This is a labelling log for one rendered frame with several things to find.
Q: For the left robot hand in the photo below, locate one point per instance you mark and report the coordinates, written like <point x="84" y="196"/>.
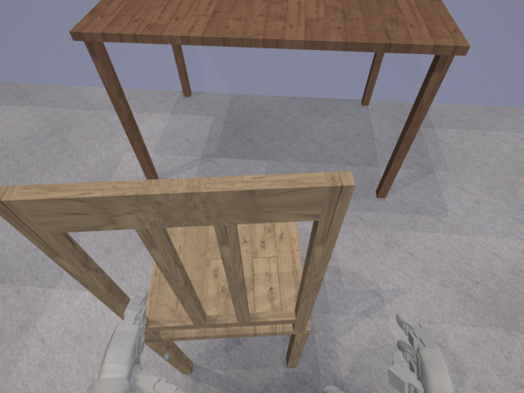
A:
<point x="126" y="346"/>

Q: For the table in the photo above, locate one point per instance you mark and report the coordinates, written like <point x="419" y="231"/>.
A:
<point x="392" y="26"/>

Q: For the chair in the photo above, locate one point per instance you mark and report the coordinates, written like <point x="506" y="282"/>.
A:
<point x="226" y="249"/>

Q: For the right robot hand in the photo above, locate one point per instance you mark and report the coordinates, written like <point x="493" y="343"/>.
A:
<point x="428" y="372"/>

